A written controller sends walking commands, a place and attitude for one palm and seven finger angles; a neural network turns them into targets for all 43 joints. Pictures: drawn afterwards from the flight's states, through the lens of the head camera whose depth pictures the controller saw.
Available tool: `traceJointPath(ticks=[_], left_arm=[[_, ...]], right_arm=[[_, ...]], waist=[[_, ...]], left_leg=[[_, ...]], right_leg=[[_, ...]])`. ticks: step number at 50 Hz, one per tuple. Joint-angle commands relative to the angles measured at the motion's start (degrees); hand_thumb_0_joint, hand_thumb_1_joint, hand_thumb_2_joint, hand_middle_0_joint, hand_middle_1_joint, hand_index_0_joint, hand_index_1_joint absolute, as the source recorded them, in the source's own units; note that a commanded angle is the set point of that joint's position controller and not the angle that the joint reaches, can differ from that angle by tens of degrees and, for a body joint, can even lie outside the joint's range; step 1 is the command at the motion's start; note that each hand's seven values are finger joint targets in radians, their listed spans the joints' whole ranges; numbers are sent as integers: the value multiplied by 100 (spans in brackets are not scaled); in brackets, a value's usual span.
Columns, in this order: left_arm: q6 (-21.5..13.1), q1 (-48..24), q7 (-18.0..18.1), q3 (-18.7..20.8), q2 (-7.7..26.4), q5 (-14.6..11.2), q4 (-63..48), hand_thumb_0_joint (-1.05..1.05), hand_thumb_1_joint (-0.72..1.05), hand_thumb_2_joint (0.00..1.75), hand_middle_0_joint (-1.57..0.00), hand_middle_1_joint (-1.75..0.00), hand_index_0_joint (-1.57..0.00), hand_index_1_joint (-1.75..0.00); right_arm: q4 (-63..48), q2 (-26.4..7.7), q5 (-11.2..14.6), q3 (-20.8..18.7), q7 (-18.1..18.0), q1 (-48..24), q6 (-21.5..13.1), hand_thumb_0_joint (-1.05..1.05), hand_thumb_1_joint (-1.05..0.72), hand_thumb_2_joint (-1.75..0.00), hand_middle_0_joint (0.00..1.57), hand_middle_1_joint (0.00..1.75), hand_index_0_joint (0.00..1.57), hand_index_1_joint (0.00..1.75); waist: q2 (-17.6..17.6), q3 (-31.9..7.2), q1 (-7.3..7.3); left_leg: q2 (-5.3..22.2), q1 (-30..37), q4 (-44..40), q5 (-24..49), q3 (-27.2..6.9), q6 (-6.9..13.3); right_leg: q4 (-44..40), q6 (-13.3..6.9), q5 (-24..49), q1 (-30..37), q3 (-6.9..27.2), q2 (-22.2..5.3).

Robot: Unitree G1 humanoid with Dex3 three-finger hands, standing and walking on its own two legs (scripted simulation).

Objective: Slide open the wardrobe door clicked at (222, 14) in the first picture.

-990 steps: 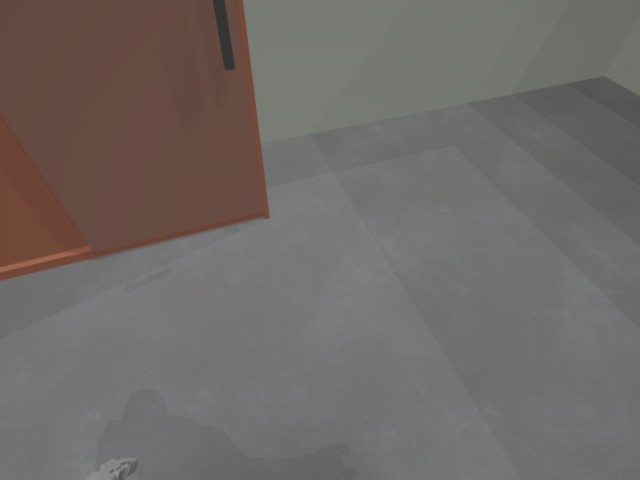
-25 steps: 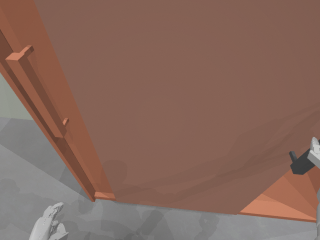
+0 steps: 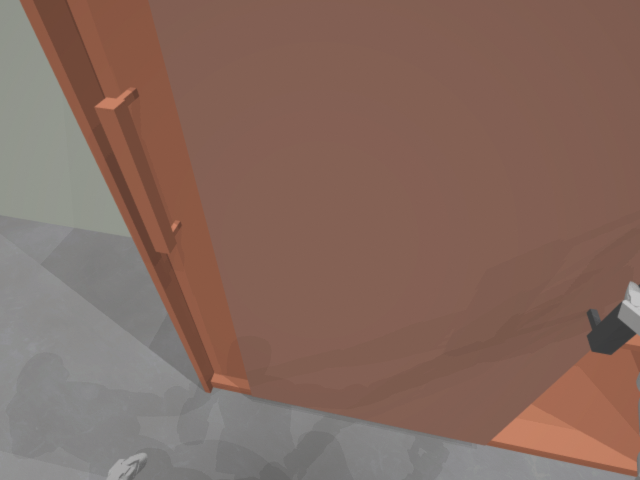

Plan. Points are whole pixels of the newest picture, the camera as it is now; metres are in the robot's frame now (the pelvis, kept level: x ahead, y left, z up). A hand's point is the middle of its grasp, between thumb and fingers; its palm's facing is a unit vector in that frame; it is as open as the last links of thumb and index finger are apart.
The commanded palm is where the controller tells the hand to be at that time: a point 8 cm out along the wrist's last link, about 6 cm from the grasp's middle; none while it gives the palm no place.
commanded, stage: stop walking and hold the door there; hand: right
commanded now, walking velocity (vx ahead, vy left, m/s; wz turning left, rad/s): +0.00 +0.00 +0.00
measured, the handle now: out of the picture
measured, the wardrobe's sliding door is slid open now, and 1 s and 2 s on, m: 0.53 0.53 0.53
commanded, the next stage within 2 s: loosen the grip on the handle in 1.34 s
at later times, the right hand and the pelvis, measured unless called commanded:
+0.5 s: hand out of the picture +0.34 -0.37 +0.07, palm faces +0.51 +0.80 -0.32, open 6.8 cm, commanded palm +0.30 -0.38 +0.07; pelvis -0.01 -0.05 -0.01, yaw -3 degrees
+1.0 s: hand out of the picture +0.34 -0.37 +0.08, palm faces +0.42 +0.85 -0.32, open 6.8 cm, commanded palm +0.30 -0.38 +0.07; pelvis -0.05 -0.08 +0.00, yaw +1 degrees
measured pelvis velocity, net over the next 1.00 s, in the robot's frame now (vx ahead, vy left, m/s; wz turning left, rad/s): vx -0.05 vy -0.08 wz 0.01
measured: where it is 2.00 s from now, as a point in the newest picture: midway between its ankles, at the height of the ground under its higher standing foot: outside the picture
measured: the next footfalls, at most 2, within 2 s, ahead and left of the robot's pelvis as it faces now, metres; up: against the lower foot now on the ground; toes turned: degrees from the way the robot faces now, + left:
left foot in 0.84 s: -0.08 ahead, +0.03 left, +0.00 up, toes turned +3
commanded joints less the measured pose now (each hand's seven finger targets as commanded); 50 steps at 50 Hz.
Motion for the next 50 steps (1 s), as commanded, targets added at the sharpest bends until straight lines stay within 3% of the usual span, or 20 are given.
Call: traceJointPath(ticks=[1,9,12,13,15,16,17,19,21,23,25,26,27,30,34,38,40,42,45,50], left_arm=[[-256,-325,110,321,924,-31,-695,0,90,90,-20,-30,-20,-30],[-249,-238,68,416,996,-30,-615,0,90,90,-20,-30,-20,-30],[-107,-275,51,496,1057,-9,-635,0,90,90,-20,-30,-20,-30],[-48,-295,36,501,999,-13,-660,0,90,90,-20,-30,-20,-30],[72,-351,53,548,1051,-36,-625,0,90,90,-20,-30,-20,-30],[120,-413,46,552,1030,-37,-662,0,90,90,-20,-30,-20,-30],[124,-488,38,534,986,-46,-700,0,90,90,-20,-30,-20,-30],[68,-545,40,518,949,-63,-684,0,90,90,-20,-30,-20,-30],[117,-594,116,491,969,-5,-571,0,90,90,-20,-30,-20,-30],[165,-708,126,541,1006,-2,-754,0,90,90,-20,-30,-20,-30],[133,-819,2,417,826,-4,-939,0,90,90,-20,-30,-20,-30],[57,-867,-70,395,777,11,-1034,0,90,90,-20,-30,-20,-30],[-12,-873,-83,420,769,-17,-998,0,90,90,-20,-30,-20,-30],[-87,-558,-85,427,794,-59,-923,0,90,90,-20,-30,-20,-30],[-178,-549,-64,207,629,22,-949,0,90,90,-20,-30,-20,-30],[-203,-448,-70,139,679,123,-955,0,90,90,-20,-30,-20,-30],[-177,-427,-71,145,741,153,-963,0,90,90,-20,-30,-20,-30],[-164,-363,-78,199,805,153,-971,0,90,90,-20,-30,-20,-30],[-153,-327,-32,205,822,-4,-930,0,90,90,-20,-30,-20,-30],[-65,-258,43,237,900,6,-817,0,90,90,-20,-30,-20,-30]], right_arm=[[-968,-1083,-117,322,146,-1603,-468,0,-90,-90,45,140,45,140],[-830,-1029,-127,377,205,-1599,-522,0,-90,-90,45,140,45,140],[-836,-1319,-128,171,169,-1419,-511,0,-90,-90,45,140,45,140],[-856,-1137,-124,334,185,-1425,-514,0,-90,-90,45,140,45,140],[-790,-1347,-101,186,152,-1373,-516,0,-90,-90,45,140,45,140],[-809,-1390,-118,82,148,-1399,-520,0,-90,-90,45,140,45,140],[-848,-1320,-129,131,167,-1458,-517,0,-90,-90,45,140,45,140],[-1116,-1237,-123,129,179,-1661,-487,0,-90,-90,45,140,45,140],[-1019,-1542,-152,-195,120,-1491,-464,0,-90,-90,45,140,45,140],[-1645,-1016,-114,286,196,-1720,-570,0,-90,-90,45,140,45,140],[-2031,-164,-45,1019,343,-1793,-710,0,-90,-90,45,140,45,140],[-2356,4,-72,1113,348,-1822,-737,0,-90,-90,45,140,45,140],[-2541,24,-40,1130,330,-1870,-720,0,-90,-90,45,140,45,140],[-2589,54,26,1238,380,-2064,-514,0,-90,-90,45,140,45,140],[-2685,106,27,1428,386,-2231,-249,0,-90,-90,45,140,45,140],[-2497,-309,8,1106,355,-2231,-163,0,-90,-90,45,140,45,140],[-2210,-424,5,1029,396,-2067,-172,0,-90,-90,45,140,45,140],[-1978,-659,23,789,422,-2065,-160,0,-90,-90,45,140,45,140],[-1857,-305,102,1096,456,-2254,-123,0,-90,-90,45,140,45,140],[-1410,-230,109,1216,442,-2183,-118,0,-90,-90,45,140,45,140]], waist=[[-828,-760,-67],[-504,-925,-49],[-247,-1041,-70],[-13,-1108,-43],[280,-1168,-82],[557,-1115,-134],[883,-1052,-175],[1233,-934,-126],[860,-885,-77],[90,-1050,-126],[-1214,-1187,-68],[-1420,-1244,-143],[-1249,-1325,-137],[-339,-1551,-49],[-809,-1538,-3],[-983,-1676,-76],[-687,-1600,-52],[-315,-1582,-9],[247,-1713,3],[-506,-1358,11]], left_leg=[[128,79,-264,-476,-106,145],[352,-61,-492,209,-310,195],[822,77,-392,1563,-636,301],[1090,109,-394,1955,-797,389],[1660,354,-373,2894,-1154,677],[1934,481,-335,3268,-1313,821],[2186,625,-298,3500,-1359,928],[2372,537,-94,3524,-1168,914],[1968,128,321,3201,-576,572],[1093,-196,808,2085,-7,80],[230,-786,2542,-1832,374,-113],[173,-901,3404,-2466,298,-34],[244,-993,3606,-2319,274,-17],[147,-1171,3429,-1795,217,-80],[42,-790,2272,-1657,80,5],[-151,214,161,-1269,269,185],[56,784,-710,-623,-24,336],[506,574,-756,-383,-396,553],[407,347,-374,335,-297,293],[242,-56,-331,-593,-242,246]], right_leg=[[-1245,-85,-1563,330,1002,-745],[-492,18,-35,696,642,-518],[134,98,942,657,504,-436],[408,147,952,636,439,-356],[1020,229,366,342,504,-158],[1321,266,-450,21,630,-59],[1546,265,-1231,-327,769,-9],[1395,243,-1571,-351,992,-130],[439,293,-358,281,720,-125],[-38,64,2207,838,849,-628],[-756,-538,2958,1081,1728,-1378],[-883,-779,2525,979,1923,-1535],[-686,-904,2629,1167,1764,-1420],[-561,-853,2130,1736,1606,-1326],[-1153,-673,384,1804,1735,-1334],[-1301,-180,32,1787,1486,-1080],[-943,61,168,1347,1253,-850],[-527,336,558,1327,954,-637],[-275,-75,1337,1637,1056,-757],[-698,-161,428,1505,1413,-965]])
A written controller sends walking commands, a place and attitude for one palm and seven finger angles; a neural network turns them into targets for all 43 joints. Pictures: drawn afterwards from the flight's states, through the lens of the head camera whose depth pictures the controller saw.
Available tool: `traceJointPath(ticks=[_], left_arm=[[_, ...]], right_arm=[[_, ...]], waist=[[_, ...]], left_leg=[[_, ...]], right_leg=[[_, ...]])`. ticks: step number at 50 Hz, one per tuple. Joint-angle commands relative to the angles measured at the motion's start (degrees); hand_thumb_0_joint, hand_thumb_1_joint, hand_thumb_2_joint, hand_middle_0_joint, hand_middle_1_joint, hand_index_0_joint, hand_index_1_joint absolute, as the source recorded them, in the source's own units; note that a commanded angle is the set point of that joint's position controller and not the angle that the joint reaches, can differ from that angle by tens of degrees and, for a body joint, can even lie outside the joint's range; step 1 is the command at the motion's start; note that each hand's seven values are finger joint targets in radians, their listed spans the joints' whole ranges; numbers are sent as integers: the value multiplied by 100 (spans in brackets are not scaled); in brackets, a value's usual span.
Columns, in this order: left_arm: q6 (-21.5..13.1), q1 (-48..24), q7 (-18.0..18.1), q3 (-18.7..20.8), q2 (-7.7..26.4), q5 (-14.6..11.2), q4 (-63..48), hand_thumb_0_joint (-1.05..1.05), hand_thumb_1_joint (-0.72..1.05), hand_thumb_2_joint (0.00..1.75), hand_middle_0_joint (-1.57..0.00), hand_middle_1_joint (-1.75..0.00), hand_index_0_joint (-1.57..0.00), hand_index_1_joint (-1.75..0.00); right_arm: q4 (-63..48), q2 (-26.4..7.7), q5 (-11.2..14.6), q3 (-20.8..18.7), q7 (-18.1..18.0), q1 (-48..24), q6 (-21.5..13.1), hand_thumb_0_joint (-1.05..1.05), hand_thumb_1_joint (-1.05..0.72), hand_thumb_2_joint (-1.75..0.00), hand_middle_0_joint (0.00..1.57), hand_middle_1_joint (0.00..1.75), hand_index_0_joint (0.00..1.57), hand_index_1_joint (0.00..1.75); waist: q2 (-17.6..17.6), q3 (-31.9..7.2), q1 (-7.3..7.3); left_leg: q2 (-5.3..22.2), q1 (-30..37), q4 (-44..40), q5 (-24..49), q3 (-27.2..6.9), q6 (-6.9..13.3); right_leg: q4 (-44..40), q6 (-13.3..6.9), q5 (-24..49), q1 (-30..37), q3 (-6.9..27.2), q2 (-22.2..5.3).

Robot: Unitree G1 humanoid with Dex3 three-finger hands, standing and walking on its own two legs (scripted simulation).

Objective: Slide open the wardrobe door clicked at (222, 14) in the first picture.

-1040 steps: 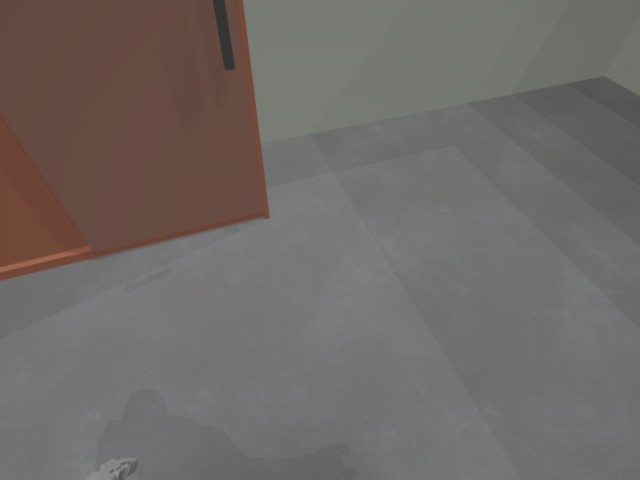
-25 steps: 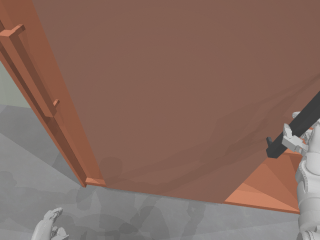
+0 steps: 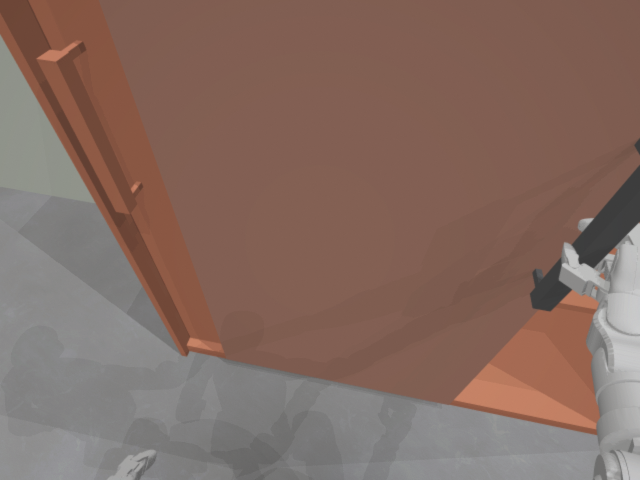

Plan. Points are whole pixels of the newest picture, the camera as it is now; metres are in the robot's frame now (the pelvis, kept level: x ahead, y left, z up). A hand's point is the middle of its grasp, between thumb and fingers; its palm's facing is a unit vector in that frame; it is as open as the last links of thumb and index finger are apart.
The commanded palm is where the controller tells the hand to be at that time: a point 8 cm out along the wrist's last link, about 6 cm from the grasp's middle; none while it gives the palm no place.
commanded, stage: stop walking and hold the door there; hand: right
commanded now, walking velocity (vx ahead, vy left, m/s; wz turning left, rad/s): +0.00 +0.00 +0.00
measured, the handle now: (585, 235) +0.43 -0.33 +0.09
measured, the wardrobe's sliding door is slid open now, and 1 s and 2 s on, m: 0.53 0.53 0.53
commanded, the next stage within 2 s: loosen the grip on the handle in 0.34 s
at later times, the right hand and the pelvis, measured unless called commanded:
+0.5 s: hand (574, 264) +0.39 -0.30 +0.08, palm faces +0.42 +0.85 -0.32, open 6.9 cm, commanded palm +0.33 -0.33 +0.09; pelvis +0.01 +0.02 +0.00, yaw +0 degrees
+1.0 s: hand (578, 270) +0.38 -0.31 +0.08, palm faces +0.45 +0.83 -0.32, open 14.0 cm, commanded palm +0.34 -0.33 +0.09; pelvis +0.00 +0.02 -0.01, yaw -1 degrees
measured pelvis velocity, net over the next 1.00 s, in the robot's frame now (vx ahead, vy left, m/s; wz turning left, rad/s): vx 0.00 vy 0.02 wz -0.02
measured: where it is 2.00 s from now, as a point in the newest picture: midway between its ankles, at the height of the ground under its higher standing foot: outside the picture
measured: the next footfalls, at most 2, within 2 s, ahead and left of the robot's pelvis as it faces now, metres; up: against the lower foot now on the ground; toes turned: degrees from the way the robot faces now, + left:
none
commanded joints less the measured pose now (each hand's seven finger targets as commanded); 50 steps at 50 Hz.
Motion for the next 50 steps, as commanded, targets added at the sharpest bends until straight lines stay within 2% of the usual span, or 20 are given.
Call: traceJointPath(ticks=[1,4,21,22,23,24,25,26,28,29,30,31,34,36,37,40,42,43,46,50], left_arm=[[-196,-176,181,357,936,-2,-666,0,90,90,-20,-30,-20,-30],[-174,-93,201,388,972,12,-628,0,90,90,-20,-30,-20,-30],[-71,37,214,444,996,-44,-543,0,90,90,-20,-30,-20,-30],[-190,195,-103,1054,1168,74,-1091,0,90,90,-20,-30,-20,-30],[-347,-391,-205,667,1109,385,-777,0,90,90,-20,-30,-20,-30],[-407,224,-220,846,1019,137,-809,0,90,90,-20,-30,-20,-30],[-480,90,-274,789,969,174,-890,0,90,90,-20,-30,-20,-30],[-398,49,-296,772,1007,209,-863,0,90,90,-20,-30,-20,-30],[-264,-96,-310,708,914,202,-983,0,90,90,-20,-30,-20,-30],[-212,-133,-294,684,921,168,-1017,0,90,90,-20,-30,-20,-30],[-168,-130,-236,679,936,156,-1026,0,90,90,-20,-30,-20,-30],[-135,-106,-219,675,996,140,-991,0,90,90,-20,-30,-20,-30],[-92,-191,-153,613,902,53,-1061,0,90,90,-20,-30,-20,-30],[-82,-134,-88,616,926,41,-1041,0,90,90,-20,-30,-20,-30],[-61,-125,-59,583,900,26,-1018,0,90,90,-20,-30,-20,-30],[-50,-132,17,561,888,-3,-1029,0,90,90,-20,-30,-20,-30],[-26,-13,58,567,942,8,-920,0,90,90,-20,-30,-20,-30],[-21,-48,55,543,897,14,-953,0,90,90,-20,-30,-20,-30],[-37,18,65,578,879,30,-940,0,90,90,-20,-30,-20,-30],[-39,19,80,550,848,12,-924,0,90,90,-20,-30,-20,-30]], right_arm=[[-743,-810,-5,179,217,-1599,-358,0,-90,-90,45,140,45,140],[-426,-868,-15,150,198,-1514,-398,0,-90,-90,45,140,45,140],[-45,-1061,-43,14,279,-1514,-628,0,-90,-90,45,140,45,140],[-1456,-5131,-638,-3295,200,-4553,-897,0,-90,-90,45,140,45,140],[-187,-2426,-1081,-975,728,-4300,-304,0,-78,-84,45,140,45,140],[89,-2032,-1102,-1513,947,-2587,-136,0,-66,-78,45,140,45,140],[-583,-1937,-861,-1416,1087,-1967,-233,0,-54,-73,45,140,45,140],[-1258,-2128,-707,-1523,969,-1965,-336,0,-42,-67,45,140,45,140],[-1570,-1709,-799,-1050,760,-2064,-313,0,-17,-55,45,140,45,140],[-1610,-1672,-735,-1002,662,-2076,-264,0,-5,-49,45,140,45,140],[-1562,-1763,-606,-1152,573,-2140,-239,0,7,-43,45,140,45,140],[-1617,-2102,-572,-1345,506,-2250,-192,0,19,-37,45,140,45,140],[-1806,-1860,-595,-921,454,-2246,25,0,55,-20,42,137,42,137],[-1891,-1984,-569,-990,388,-2188,154,0,55,-20,40,133,40,133],[-1642,-1964,-552,-998,368,-1998,249,0,55,-20,38,132,38,132],[-1820,-1709,-497,-672,341,-2396,319,0,55,-20,34,127,34,127],[-1486,-2230,-533,-1116,296,-2218,403,0,55,-20,32,123,32,123],[-1622,-1940,-515,-849,325,-2293,393,0,55,-20,30,122,30,122],[-2060,-1857,-486,-847,320,-2223,300,0,55,-20,26,117,26,117],[-2095,-1727,-380,-838,336,-2021,269,0,55,-20,25,115,25,115]], waist=[[-417,-1381,124],[-236,-1206,122],[77,-1252,147],[903,-112,-166],[1162,-1820,449],[1189,-2277,211],[-293,-2805,-368],[-903,-2676,-258],[-380,-2135,-24],[-439,-2087,-27],[47,-2053,12],[-44,-2226,-22],[-580,-2206,-39],[-497,-2268,-20],[-303,-2006,-23],[-240,-1848,121],[-89,-1849,61],[-151,-1878,89],[-299,-2296,51],[-138,-2040,74]], left_leg=[[476,-712,-386,105,-422,41],[529,-620,-590,13,-479,118],[746,-801,-504,1360,-710,-25],[733,-1568,-789,1784,-1093,-199],[24,-1028,285,3987,-153,66],[-62,-1503,585,3713,93,-59],[62,-1276,356,3449,-58,-9],[12,-1637,174,2498,-76,-39],[-53,-1973,99,1773,-43,-5],[-35,-1954,101,1602,-82,-10],[0,-1723,70,1642,-87,-19],[-5,-1725,96,1535,-180,-63],[0,-1920,101,982,-177,-24],[13,-1846,47,1127,-228,-31],[11,-1870,39,1057,-204,-37],[30,-1956,-13,1017,-196,-39],[20,-1909,28,1124,-211,-56],[20,-1908,65,1202,-191,-65],[-15,-1849,133,1535,-176,-29],[-27,-1885,116,1578,-145,-31]], right_leg=[[-685,194,-96,1643,1713,-1285],[-837,291,-581,1374,1585,-1202],[34,126,1071,1651,1236,-1120],[460,4,581,911,994,-733],[217,-111,2070,1138,505,-32],[539,-197,3142,1848,626,10],[655,25,3800,2482,612,-79],[648,71,3272,2789,723,-175],[607,11,1847,2304,713,-187],[589,14,1275,2053,693,-137],[628,-19,974,1721,710,-134],[594,-10,702,1576,681,-100],[562,51,275,1641,759,-122],[604,24,370,1615,764,-127],[589,25,275,1431,771,-134],[595,7,200,1415,831,-154],[602,18,292,1303,851,-166],[606,19,358,1328,853,-136],[687,26,828,1738,903,-172],[712,19,898,1650,939,-192]])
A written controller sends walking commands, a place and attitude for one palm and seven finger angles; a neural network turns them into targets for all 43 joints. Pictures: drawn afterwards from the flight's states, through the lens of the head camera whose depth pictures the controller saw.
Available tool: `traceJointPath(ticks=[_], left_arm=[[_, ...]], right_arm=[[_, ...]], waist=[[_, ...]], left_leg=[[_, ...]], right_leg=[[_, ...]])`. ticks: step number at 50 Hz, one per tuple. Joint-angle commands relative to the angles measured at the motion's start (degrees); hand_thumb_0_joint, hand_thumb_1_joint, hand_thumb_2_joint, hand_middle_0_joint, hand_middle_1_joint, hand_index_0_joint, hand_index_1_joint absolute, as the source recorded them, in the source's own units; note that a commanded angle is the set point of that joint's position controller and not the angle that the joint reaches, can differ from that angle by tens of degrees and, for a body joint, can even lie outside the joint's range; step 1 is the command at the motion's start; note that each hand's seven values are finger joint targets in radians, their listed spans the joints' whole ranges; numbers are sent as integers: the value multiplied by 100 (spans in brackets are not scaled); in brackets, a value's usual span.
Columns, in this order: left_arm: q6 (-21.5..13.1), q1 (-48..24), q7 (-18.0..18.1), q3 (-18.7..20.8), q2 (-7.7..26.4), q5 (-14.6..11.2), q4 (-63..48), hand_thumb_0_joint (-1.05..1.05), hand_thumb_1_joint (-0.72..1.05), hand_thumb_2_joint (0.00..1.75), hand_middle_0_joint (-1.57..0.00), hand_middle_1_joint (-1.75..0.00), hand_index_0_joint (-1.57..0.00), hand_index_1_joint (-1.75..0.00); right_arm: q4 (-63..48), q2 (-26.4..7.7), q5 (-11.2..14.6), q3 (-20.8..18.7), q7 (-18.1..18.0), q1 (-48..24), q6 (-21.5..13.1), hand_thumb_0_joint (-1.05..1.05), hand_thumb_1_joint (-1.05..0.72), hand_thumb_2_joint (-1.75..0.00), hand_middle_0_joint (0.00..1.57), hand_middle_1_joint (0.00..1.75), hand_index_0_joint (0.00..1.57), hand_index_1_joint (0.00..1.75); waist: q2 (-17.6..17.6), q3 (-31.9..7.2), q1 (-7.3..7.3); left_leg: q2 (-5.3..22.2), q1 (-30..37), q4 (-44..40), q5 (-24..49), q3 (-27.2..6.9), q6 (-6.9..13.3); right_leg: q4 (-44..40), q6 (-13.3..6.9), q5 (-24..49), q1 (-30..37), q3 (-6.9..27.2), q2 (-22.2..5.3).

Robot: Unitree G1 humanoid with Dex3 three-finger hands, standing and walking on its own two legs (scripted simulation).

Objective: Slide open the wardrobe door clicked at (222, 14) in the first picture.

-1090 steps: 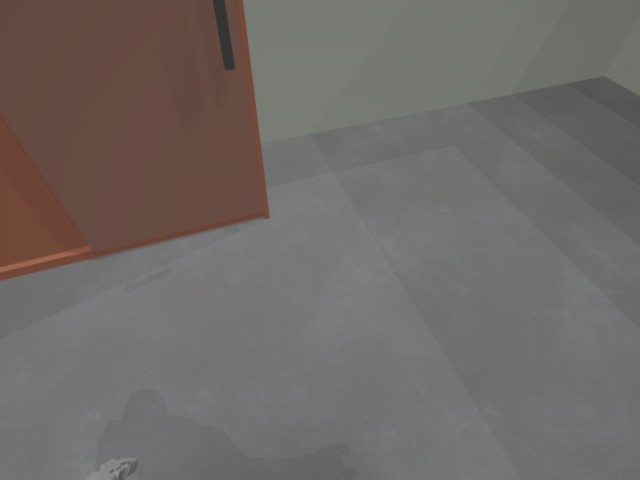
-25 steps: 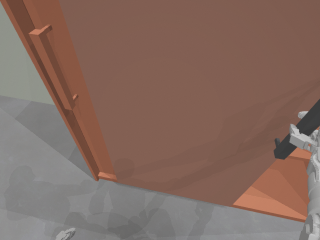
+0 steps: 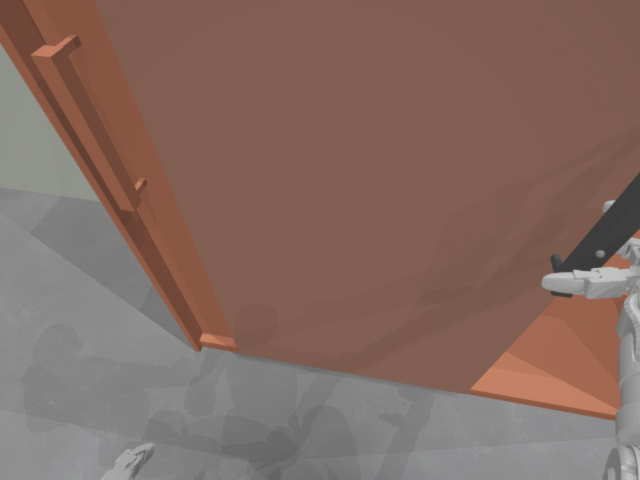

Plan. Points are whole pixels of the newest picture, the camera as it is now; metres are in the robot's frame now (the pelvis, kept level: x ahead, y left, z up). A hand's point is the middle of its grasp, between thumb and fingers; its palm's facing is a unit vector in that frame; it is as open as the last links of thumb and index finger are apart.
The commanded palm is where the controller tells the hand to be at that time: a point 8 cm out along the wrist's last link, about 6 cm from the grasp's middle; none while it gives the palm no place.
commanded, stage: loosen the grip on the handle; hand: right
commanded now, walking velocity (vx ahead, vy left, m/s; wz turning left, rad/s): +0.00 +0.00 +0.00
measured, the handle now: (607, 216) +0.44 -0.33 +0.10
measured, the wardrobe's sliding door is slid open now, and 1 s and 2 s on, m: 0.53 0.53 0.53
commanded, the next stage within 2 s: slip the hand off the handle in 0.02 s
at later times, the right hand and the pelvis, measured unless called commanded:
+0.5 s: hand out of the picture +0.37 -0.36 +0.09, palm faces +0.45 +0.83 -0.32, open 14.7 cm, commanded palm +0.34 -0.39 +0.10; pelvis -0.01 -0.01 +0.00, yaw -1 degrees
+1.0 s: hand out of the picture +0.34 -0.38 +0.08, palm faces +0.45 +0.84 -0.32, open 14.7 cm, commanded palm +0.28 -0.40 +0.10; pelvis -0.01 -0.02 -0.01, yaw +0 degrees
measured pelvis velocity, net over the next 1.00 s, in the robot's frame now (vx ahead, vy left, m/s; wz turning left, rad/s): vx -0.01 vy -0.02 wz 0.00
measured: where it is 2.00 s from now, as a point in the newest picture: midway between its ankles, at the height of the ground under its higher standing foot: outside the picture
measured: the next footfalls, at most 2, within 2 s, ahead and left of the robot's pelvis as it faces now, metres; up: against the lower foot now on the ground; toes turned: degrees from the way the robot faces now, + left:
none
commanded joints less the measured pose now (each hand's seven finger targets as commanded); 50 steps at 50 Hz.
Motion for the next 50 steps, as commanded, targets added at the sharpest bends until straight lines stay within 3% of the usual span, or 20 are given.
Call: traceJointPath(ticks=[1,5,6,8,11,13,16,18,21,24,26,28,34,37,38,41,43,45,46,50], left_arm=[[-209,21,132,325,932,-5,-596,0,90,90,-20,-30,-20,-30],[-229,11,180,286,908,-17,-600,0,90,90,-20,-30,-20,-30],[-206,121,185,318,958,17,-541,0,90,90,-20,-30,-20,-30],[-195,48,185,249,909,12,-606,0,90,90,-20,-30,-20,-30],[-204,111,214,261,931,37,-591,0,90,90,-20,-30,-20,-30],[-203,138,207,244,911,27,-584,0,90,90,-20,-30,-20,-30],[-216,200,195,272,954,16,-586,0,90,90,-20,-30,-20,-30],[-214,162,194,262,953,-16,-601,0,90,90,-20,-30,-20,-30],[-198,214,216,260,1016,-27,-603,0,90,90,-20,-30,-20,-30],[-200,215,220,245,1017,-38,-602,0,90,90,-20,-30,-20,-30],[-197,288,247,247,1058,-11,-564,0,90,90,-20,-30,-20,-30],[-215,299,240,228,1038,-4,-528,0,90,90,-20,-30,-20,-30],[-186,393,225,222,1104,0,-537,0,90,90,-20,-30,-20,-30],[-170,433,197,222,1087,-12,-630,0,90,90,-20,-30,-20,-30],[-176,397,182,222,1062,-20,-679,0,90,90,-20,-30,-20,-30],[-201,332,142,269,1059,-42,-785,0,90,90,-20,-30,-20,-30],[-212,239,132,258,1027,-66,-852,0,90,90,-20,-30,-20,-30],[-240,158,146,253,1015,-80,-923,0,90,90,-20,-30,-20,-30],[-260,97,135,247,1012,-75,-945,0,90,90,-20,-30,-20,-30],[-356,-66,169,203,914,-87,-1028,0,90,90,-20,-30,-20,-30]], right_arm=[[-1385,-1628,82,-238,-73,-2064,-380,0,55,-20,25,115,25,115],[-1364,-1602,31,-172,-138,-2292,-357,0,55,-20,25,115,25,115],[-973,-2061,-43,-634,-151,-1783,-328,0,55,-20,25,115,25,115],[-1065,-1911,-49,-385,-78,-2165,-396,0,55,-20,25,115,25,115],[-1196,-2336,-75,-680,-28,-2324,-592,0,55,-20,25,115,25,115],[-933,-2140,-65,-526,77,-2219,-653,0,55,-20,25,115,25,115],[-915,-2240,-22,-592,213,-2046,-699,0,55,-20,25,115,25,115],[-721,-2040,44,-413,312,-2003,-651,0,55,-20,25,115,25,115],[-622,-2393,85,-648,385,-2045,-645,0,55,-20,25,115,25,115],[-562,-2329,38,-471,454,-2407,-720,0,55,-20,25,115,25,115],[-523,-2737,-12,-745,444,-2531,-859,0,55,-20,25,115,25,115],[-435,-2623,-60,-591,484,-2761,-988,0,55,-20,25,115,25,115],[26,-2894,-64,-766,618,-2623,-1049,0,55,-20,25,115,25,115],[41,-2929,-39,-837,712,-2208,-1023,0,55,-20,25,115,25,115],[-109,-2632,-3,-618,748,-2129,-1024,0,55,-20,25,115,25,115],[-641,-2629,179,-846,734,-1544,-1023,0,55,-20,25,115,25,115],[-888,-2431,268,-803,702,-1277,-942,0,55,-20,25,115,25,115],[-1170,-2604,307,-1035,621,-977,-861,0,55,-20,25,115,25,115],[-1486,-2582,313,-1013,592,-953,-826,0,55,-20,25,115,25,115],[-2152,-2454,385,-1075,488,-493,-710,0,55,-20,25,115,25,115]], waist=[[-282,-1682,23],[-329,-1511,67],[-315,-1644,-69],[-387,-1521,28],[-593,-1856,14],[-583,-1654,55],[-715,-1818,-2],[-623,-1545,58],[-522,-1564,40],[-563,-1392,152],[-676,-1571,107],[-822,-1529,178],[-827,-1650,114],[-825,-1737,9],[-780,-1738,36],[-828,-1888,-131],[-693,-1739,-118],[-636,-1632,-204],[-846,-1730,-201],[-739,-1558,-223]], left_leg=[[69,-1017,-616,1821,-351,-197],[70,-1180,-677,1426,-328,-172],[63,-1101,-617,1405,-334,-163],[73,-1198,-581,1291,-309,-183],[52,-1130,-561,1367,-357,-168],[30,-1328,-519,1228,-291,-157],[14,-1328,-523,1255,-292,-133],[23,-1484,-547,1077,-274,-152],[26,-1386,-565,1094,-308,-153],[30,-1665,-538,807,-275,-162],[23,-1631,-515,756,-306,-144],[17,-1843,-440,632,-256,-130],[14,-1854,-369,569,-238,-123],[-13,-1770,-359,612,-233,-107],[-26,-1822,-341,618,-207,-116],[-61,-1706,-332,688,-190,-94],[-66,-1717,-323,642,-171,-125],[-69,-1560,-361,642,-182,-110],[-63,-1582,-337,649,-192,-122],[-78,-1509,-367,589,-177,-126]], right_leg=[[-53,-54,1017,2626,742,-82],[-124,-55,675,2615,845,-103],[-119,-30,710,2528,846,-100],[-139,-29,540,2456,863,-88],[-55,-42,682,2603,859,-85],[-62,-17,592,2608,925,-121],[-33,-14,668,2730,967,-124],[-78,-17,392,2609,998,-132],[-63,-48,350,2442,978,-98],[-117,-37,-84,2428,1078,-114],[-108,-34,-133,2448,1117,-115],[-130,-5,-332,2553,1234,-144],[-73,-9,-404,2419,1260,-133],[-36,-13,-251,2390,1248,-139],[-45,-11,-252,2480,1278,-154],[-72,4,-110,2615,1337,-182],[-113,-8,-213,2520,1329,-185],[-147,-32,-255,2369,1291,-162],[-159,-21,-227,2477,1288,-166],[-256,-18,-410,2457,1332,-188]])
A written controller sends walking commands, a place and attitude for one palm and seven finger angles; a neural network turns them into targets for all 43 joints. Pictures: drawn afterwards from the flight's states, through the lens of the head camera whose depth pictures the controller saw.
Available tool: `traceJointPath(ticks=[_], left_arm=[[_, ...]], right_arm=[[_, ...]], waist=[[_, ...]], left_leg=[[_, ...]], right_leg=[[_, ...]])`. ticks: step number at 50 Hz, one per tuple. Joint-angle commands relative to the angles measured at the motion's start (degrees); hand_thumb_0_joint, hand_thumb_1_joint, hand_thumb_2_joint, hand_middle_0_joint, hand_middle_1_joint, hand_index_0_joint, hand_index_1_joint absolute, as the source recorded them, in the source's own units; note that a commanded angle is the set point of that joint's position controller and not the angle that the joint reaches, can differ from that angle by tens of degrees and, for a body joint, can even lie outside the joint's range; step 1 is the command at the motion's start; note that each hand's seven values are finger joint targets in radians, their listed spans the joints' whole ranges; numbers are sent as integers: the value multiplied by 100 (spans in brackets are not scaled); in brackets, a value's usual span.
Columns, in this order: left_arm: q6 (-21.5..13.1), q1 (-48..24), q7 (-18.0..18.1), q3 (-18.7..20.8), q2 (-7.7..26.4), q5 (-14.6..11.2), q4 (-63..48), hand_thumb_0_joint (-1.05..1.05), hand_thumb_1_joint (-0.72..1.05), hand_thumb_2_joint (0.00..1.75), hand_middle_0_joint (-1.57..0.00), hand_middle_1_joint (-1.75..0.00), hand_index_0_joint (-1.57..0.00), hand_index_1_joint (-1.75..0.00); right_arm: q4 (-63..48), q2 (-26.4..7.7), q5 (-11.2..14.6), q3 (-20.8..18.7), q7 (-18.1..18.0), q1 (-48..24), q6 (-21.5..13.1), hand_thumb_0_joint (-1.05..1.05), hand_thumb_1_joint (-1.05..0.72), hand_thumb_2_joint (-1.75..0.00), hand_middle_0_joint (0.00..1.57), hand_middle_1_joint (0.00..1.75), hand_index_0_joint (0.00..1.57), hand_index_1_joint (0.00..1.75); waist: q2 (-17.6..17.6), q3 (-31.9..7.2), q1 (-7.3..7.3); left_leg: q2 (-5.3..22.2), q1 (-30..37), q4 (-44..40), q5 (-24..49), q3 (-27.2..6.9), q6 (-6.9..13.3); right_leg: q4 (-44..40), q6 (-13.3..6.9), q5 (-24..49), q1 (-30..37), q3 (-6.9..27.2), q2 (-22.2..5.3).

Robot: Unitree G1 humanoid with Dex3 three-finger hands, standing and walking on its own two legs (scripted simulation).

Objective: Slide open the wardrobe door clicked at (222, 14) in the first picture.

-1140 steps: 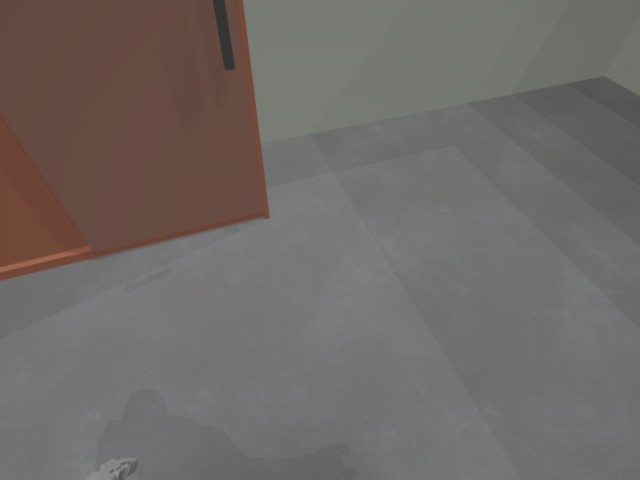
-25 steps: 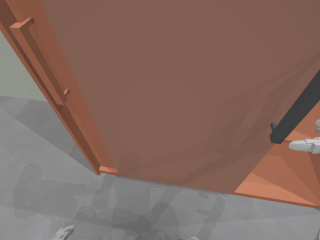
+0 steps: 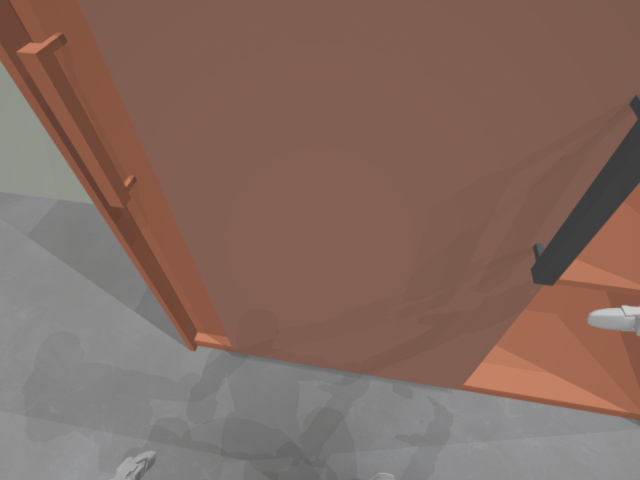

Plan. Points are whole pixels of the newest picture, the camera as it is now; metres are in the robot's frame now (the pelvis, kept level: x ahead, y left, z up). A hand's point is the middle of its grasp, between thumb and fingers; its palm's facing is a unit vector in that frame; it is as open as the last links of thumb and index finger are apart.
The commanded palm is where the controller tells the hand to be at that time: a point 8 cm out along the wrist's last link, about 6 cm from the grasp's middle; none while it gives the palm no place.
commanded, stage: slip the hand off the handle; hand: right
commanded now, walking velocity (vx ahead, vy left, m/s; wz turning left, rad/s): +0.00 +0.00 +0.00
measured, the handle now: (584, 203) +0.46 -0.31 +0.11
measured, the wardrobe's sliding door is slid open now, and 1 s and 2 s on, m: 0.53 0.53 0.53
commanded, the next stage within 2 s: draw the hand back to the body in 0.40 s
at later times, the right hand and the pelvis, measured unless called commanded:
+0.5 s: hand out of the picture +0.26 -0.35 +0.09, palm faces +0.47 +0.82 -0.32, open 14.7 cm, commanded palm +0.23 -0.38 +0.11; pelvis -0.01 +0.01 +0.00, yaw -3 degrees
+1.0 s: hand out of the picture +0.22 -0.30 +0.13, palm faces +0.15 +0.99 -0.05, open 14.7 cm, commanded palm +0.18 -0.34 +0.14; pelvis -0.01 +0.00 +0.01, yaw +0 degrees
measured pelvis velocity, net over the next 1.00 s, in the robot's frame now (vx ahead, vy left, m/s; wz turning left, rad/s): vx -0.01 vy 0.00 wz -0.01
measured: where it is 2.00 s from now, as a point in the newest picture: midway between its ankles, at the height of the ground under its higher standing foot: outside the picture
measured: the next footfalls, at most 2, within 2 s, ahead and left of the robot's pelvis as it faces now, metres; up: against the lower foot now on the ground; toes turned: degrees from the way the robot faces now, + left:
none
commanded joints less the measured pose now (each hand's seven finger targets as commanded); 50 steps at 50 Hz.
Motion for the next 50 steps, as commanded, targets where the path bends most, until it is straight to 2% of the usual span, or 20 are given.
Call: traceJointPath(ticks=[1,2,8,15,20,23,26,27,28,30,31,33,34,35,39,43,45,48,49,50], left_arm=[[-349,-347,147,327,917,4,-840,0,90,90,-20,-30,-20,-30],[-380,-409,160,299,874,-2,-829,0,90,90,-20,-30,-20,-30],[-572,-608,225,254,801,-24,-845,0,90,90,-20,-30,-20,-30],[-719,-816,320,170,765,-64,-859,0,90,90,-20,-30,-20,-30],[-862,-914,331,149,711,-33,-866,0,90,90,-20,-30,-20,-30],[-908,-958,344,105,722,-28,-753,0,90,90,-20,-30,-20,-30],[-954,-955,371,100,747,-18,-728,0,90,90,-20,-30,-20,-30],[-1069,-860,414,107,808,-120,-635,0,90,90,-20,-30,-20,-30],[-1156,-921,447,91,793,-127,-578,0,90,90,-20,-30,-20,-30],[-1292,-897,466,58,823,-142,-637,0,90,90,-20,-30,-20,-30],[-1351,-924,453,43,841,-156,-654,0,90,90,-20,-30,-20,-30],[-1424,-964,419,23,865,-169,-794,0,90,90,-20,-30,-20,-30],[-1447,-968,390,37,913,-184,-888,0,90,90,-20,-30,-20,-30],[-1487,-958,344,66,889,-176,-985,0,90,90,-20,-30,-20,-30],[-1596,-939,139,112,840,-251,-1310,0,90,90,-20,-30,-20,-30],[-1701,-965,132,140,823,-261,-1325,0,90,90,-20,-30,-20,-30],[-1750,-1016,181,133,808,-271,-1347,0,90,90,-20,-30,-20,-30],[-1825,-1048,236,100,798,-239,-1203,0,90,90,-20,-30,-20,-30],[-1846,-1076,250,99,816,-242,-1196,0,90,90,-20,-30,-20,-30],[-1851,-1085,268,87,799,-239,-1185,0,90,90,-20,-30,-20,-30]], right_arm=[[-2006,-2071,133,-555,-203,-1240,-236,0,55,-20,25,115,25,115],[-2093,-1909,149,-446,-207,-1266,-206,0,55,-20,25,115,25,115],[-2585,-1471,297,-218,-136,-615,-18,0,55,-20,25,115,25,115],[-2732,-1441,359,-158,-50,-522,132,0,55,-20,25,115,25,115],[-3166,-1318,367,-61,-2,-396,-2,0,55,-20,25,115,25,115],[-2939,-1343,395,-69,-2,-558,19,0,55,-20,25,115,25,115],[-2835,-1465,370,-129,-40,-670,75,0,55,-20,25,115,25,115],[-3114,-851,1342,73,660,-942,-297,0,55,-20,25,115,25,115],[-2861,-1265,1478,-240,1054,-637,-486,0,55,-20,25,115,25,115],[-2827,-1549,1858,-508,1736,-420,-737,0,55,-20,25,115,25,115],[-2688,-1682,1976,-642,2059,-239,-814,0,55,-20,25,115,25,115],[-2448,-1661,2266,-739,2719,186,-950,0,55,-20,25,115,25,115],[-2412,-1846,2386,-969,2979,310,-963,0,55,-20,25,115,25,115],[-2388,-2002,2423,-1179,3065,624,-899,0,55,-20,25,115,25,115],[-2941,-1590,2562,-1160,2928,1325,-484,0,55,-20,25,115,25,115],[-3699,-1149,2516,-821,2563,1319,-382,0,55,-20,25,115,25,115],[-4124,-1030,2489,-687,2422,1278,-380,0,55,-20,25,115,25,115],[-4454,-914,2383,-564,2261,1342,-325,0,48,-24,25,111,25,111],[-4656,-1025,2364,-657,2211,1255,-305,0,44,-25,25,109,25,109],[-4768,-1092,2331,-678,2153,1279,-279,0,41,-27,25,107,25,107]], waist=[[-719,-1511,-235],[-758,-1387,-173],[-711,-1220,-209],[-492,-806,-191],[-692,-1046,-230],[-656,-759,-192],[-634,-843,-220],[-322,-1083,129],[-337,-1143,-154],[-577,-1254,-234],[-698,-1074,-244],[-679,-914,-304],[-569,-991,-353],[-588,-1028,-506],[-371,-796,-577],[-516,-613,-458],[-434,-606,-403],[-561,-466,-392],[-711,-545,-418],[-567,-600,-435]], left_leg=[[-110,-1211,-667,584,-229,5],[-106,-1278,-677,588,-219,-3],[-86,-1210,-759,513,-206,-1],[-43,-1088,-947,297,-251,6],[-31,-993,-962,369,-262,32],[-14,-1107,-985,172,-260,8],[13,-1000,-1036,175,-306,15],[7,-801,-1154,377,-319,20],[-24,-691,-1145,393,-351,44],[-5,-549,-1146,679,-418,50],[2,-608,-1128,780,-426,42],[2,-660,-1077,886,-467,-28],[12,-660,-1059,930,-521,-91],[40,-494,-1047,1088,-622,-119],[25,-730,-1081,706,-545,-201],[-26,-892,-1117,309,-489,-190],[-18,-865,-1181,251,-570,-214],[-59,-846,-1173,233,-384,-147],[-60,-790,-1183,262,-381,-123],[-61,-670,-1230,293,-399,-130]], right_leg=[[-645,161,-401,2826,1297,-206],[-666,167,-444,2872,1309,-218],[-825,203,-738,2947,1416,-222],[-955,187,-1259,2626,1351,-131],[-924,194,-1110,2861,1347,-107],[-983,220,-1423,2683,1354,-98],[-934,194,-1369,2602,1292,-48],[-821,227,-973,2884,1249,-92],[-726,220,-775,2872,1174,-75],[-583,191,-300,2859,1030,0],[-562,207,-164,2801,1006,-26],[-514,211,-70,2726,1014,-29],[-482,202,-32,2694,1053,-26],[-395,179,134,2539,984,-1],[-584,191,-206,2496,1032,-84],[-746,209,-746,2640,1119,-139],[-792,200,-919,2692,1145,-154],[-1033,230,-1178,2801,1261,-176],[-1119,249,-1240,2873,1311,-167],[-1110,229,-1196,2890,1278,-160]])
